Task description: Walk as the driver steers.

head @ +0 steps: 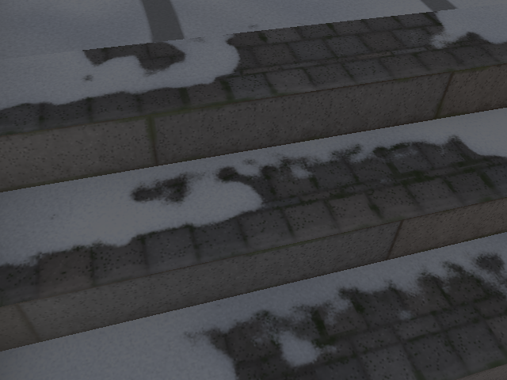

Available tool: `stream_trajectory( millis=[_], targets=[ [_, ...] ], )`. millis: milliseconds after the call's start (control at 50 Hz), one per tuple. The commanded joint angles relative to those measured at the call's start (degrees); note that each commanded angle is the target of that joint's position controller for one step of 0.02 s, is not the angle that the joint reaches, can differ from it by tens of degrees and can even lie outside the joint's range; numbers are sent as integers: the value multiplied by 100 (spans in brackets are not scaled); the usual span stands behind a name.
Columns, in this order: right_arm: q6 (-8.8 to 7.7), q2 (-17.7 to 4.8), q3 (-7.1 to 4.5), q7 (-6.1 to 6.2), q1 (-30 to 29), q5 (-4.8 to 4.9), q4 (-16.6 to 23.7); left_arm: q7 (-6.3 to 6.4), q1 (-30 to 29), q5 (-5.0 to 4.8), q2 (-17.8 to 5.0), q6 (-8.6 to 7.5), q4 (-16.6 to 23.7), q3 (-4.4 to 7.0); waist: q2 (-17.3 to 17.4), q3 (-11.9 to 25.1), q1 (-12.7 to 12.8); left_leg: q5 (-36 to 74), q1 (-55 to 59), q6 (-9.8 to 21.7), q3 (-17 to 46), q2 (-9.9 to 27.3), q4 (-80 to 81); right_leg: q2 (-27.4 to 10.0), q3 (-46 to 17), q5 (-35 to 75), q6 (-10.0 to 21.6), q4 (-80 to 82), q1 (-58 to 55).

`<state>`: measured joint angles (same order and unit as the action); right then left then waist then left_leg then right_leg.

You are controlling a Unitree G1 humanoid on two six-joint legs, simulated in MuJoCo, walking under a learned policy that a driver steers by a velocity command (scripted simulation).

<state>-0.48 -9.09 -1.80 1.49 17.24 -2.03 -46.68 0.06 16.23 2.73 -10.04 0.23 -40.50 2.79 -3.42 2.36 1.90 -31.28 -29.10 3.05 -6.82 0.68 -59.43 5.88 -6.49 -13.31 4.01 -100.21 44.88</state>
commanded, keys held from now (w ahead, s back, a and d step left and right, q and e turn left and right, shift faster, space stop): w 0.86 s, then w+q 0.14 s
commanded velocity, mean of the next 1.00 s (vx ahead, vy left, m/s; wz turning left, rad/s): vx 0.47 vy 0.00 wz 0.02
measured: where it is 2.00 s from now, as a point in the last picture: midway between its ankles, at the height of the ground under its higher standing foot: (237, 75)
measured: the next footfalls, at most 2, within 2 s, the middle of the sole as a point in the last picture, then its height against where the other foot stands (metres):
right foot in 0.30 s outside the picture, level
left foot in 0.68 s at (238, 356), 0.16 m higher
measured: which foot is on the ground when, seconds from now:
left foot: down 0.00-0.28, up 0.30-0.66, down 0.68-1.00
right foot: up 0.00-0.28, down 0.30-0.68, up 0.70-1.00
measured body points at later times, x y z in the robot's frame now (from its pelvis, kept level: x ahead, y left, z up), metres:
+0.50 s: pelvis +0.24 -0.03 +0.06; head +0.23 -0.05 +0.51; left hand +0.19 +0.20 -0.07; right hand +0.47 -0.21 +0.00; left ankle +0.24 +0.10 -0.31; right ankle +0.20 -0.11 -0.67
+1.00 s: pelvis +0.53 +0.00 +0.23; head +0.54 +0.02 +0.68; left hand +0.77 +0.16 +0.17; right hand +0.45 -0.22 +0.09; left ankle +0.47 +0.06 -0.51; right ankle +0.63 -0.11 -0.22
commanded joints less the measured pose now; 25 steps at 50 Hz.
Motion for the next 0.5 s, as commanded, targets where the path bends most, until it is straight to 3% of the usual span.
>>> stream_trajectory(
  millis=[20, 60, 80, 100, 120, 140, 160, 180, 200, 220, 240, 260, 280, 300, 320, 340, 360, 380, 400, 420, 440, 460, 480, 500],
  targets=[
    [-275, -162, -27, -29, -195, 14, 16, 7, -73, -9, 114, -14, 513, -126, 567, -901, 190, -200, -55, 568, 1987, 1090, 3525, -386, -253, 166, -57, 90, 1078],
    [-399, -512, -158, 12, 177, 50, -48, -58, -333, 59, -206, 54, 750, -69, 671, -759, 98, -12, 361, 713, 1670, 945, 3853, -461, 197, 332, -175, 1120, 1025],
    [-447, -535, -172, 131, 218, 110, 23, -152, -679, -49, -201, 40, 923, -80, 781, -777, 90, 221, 471, 763, 1720, 999, 4321, -837, 292, 391, -259, 2219, 688],
    [-468, -671, -197, 198, 185, 114, 109, -241, -679, -181, -327, 52, 852, -66, 738, -633, 18, 505, 543, 777, 1399, 872, 4690, -882, 792, 259, -312, 3304, 97],
    [-554, -778, -233, 207, 132, 77, 242, -307, -809, -280, -367, 30, 842, -58, 872, -501, -92, 1234, 836, 754, 1464, 1021, 4901, -1073, 732, 399, -340, 3947, -404],
    [-596, -751, -259, 203, 246, 36, 234, -314, -801, -361, -210, 23, 786, -69, 1020, -471, -119, 1490, 1017, 744, 1420, 1158, 4952, -1091, 854, 276, -267, 4268, -791],
    [-608, -707, -284, 194, 309, 5, 158, -309, -696, -329, -70, -31, 738, -102, 942, -399, -131, 1791, 1066, 744, 1176, 1132, 4948, -1017, 973, 194, -114, 4732, -1316],
    [-608, -830, -316, 184, 475, 28, 102, -305, -688, -266, -3, -36, 772, -92, 775, -479, -149, 1791, 1185, 792, 1183, 1214, 5090, -859, 1252, -37, 45, 5127, -1619],
    [-589, -955, -341, 98, 280, 36, 221, -298, -646, -229, -69, -24, 750, -36, 803, -623, -77, 2664, 1605, 825, 1153, 1330, 4849, -768, 1230, -251, 155, 5550, -1526],
    [-549, -1075, -356, 43, 42, 106, 239, -229, -327, -171, -132, -77, 647, 34, 790, -423, 151, 4344, 1991, 948, 1140, 1351, 4506, -600, 1327, -77, 365, 5855, -1894],
    [-594, -1128, -381, 13, 36, 78, 232, -170, 204, -189, -253, -180, 436, 128, 837, 82, 357, 5764, 2362, 864, 844, 1212, 3615, -381, 1370, -141, 490, 6236, -2477],
    [-580, -1176, -406, -58, -182, 207, 272, -121, 1011, -217, -366, -260, 88, 235, 777, 664, 763, 6572, 2271, 707, 458, 865, 2362, -85, 1607, 237, 477, 6915, -3758],
    [-545, -1146, -392, -114, -280, 393, 320, -94, 1608, -175, -509, -310, -155, 320, 777, 968, 1045, 5864, 1572, 526, 251, 507, 1100, -222, 1349, 371, 391, 7572, -4897],
    [-509, -530, -231, -181, -856, 372, 698, -49, 1884, 21, -984, -294, -143, 448, -21, 953, 1097, 3007, 183, 297, 297, -113, -886, -1574, -501, -740, 446, 8194, -5425],
    [-468, -34, -127, -218, -253, 278, 708, 39, 1368, 152, -1150, -316, -77, 347, -729, 826, 330, 1242, -1640, 223, 875, -504, -2305, -2342, -2491, -340, 812, 8480, -5930],
    [-445, -204, -173, -252, -254, 157, 791, 108, 1209, 128, -965, -301, -69, 316, -677, 586, 337, 1290, -2348, 230, 1094, -362, -3551, -2668, -3056, -2008, 1363, 8791, -5418],
    [-469, -259, -174, -260, -578, 29, 918, 54, 927, 67, -591, -343, -93, 192, -313, -30, 144, 1398, -2949, 302, 1033, -231, -4613, -2479, -2601, -2444, 1346, 8803, -4761],
    [-496, -5, -80, -255, -812, -54, 1033, -9, 826, 15, -408, -410, -262, 93, 5, -303, -33, 1518, -3357, 382, 983, -209, -5408, -2225, -1951, -2195, 1099, 8677, -4188],
    [-481, 303, 33, -259, -998, -73, 1147, -19, 906, 41, -206, -511, -487, 34, 59, -324, -107, 1601, -3723, 466, 1121, -286, -6445, -2155, -1526, -1768, 935, 8580, -3687],
    [-436, 623, 167, -208, -1410, -95, 1440, 2, 1222, 78, -79, -603, -845, -30, -349, -405, -139, 1312, -4402, 557, 1027, -262, -7627, -2201, -1321, -1382, 946, 8681, -3598],
    [-386, 690, 222, -160, -1374, -65, 1543, -22, 1240, 29, -36, -733, -1045, -62, -144, -548, -329, 1223, -4831, 602, 1134, -220, -8071, -2177, -1107, -1133, 846, 8615, -3390],
    [-360, 788, 283, -94, -1523, -5, 1633, -77, 1198, 54, -110, -819, -1227, -68, -58, -561, -405, 1072, -5162, 645, 1215, -290, -8555, -2235, -935, -746, 802, 8639, -3230],
    [-319, 667, 282, -57, -1672, 80, 1738, -123, 1158, 38, -216, -883, -1347, -46, -4, -669, -440, 858, -5285, 669, 1255, -297, -8483, -2220, -611, -438, 676, 8786, -3044],
    [-302, 551, 299, -45, -2064, 89, 1906, -131, 1016, -11, -344, -891, -1415, -38, 262, -893, -516, 913, -5254, 636, 1131, -200, -7682, -2102, -351, -596, 548, 9063, -2742]
  ],
)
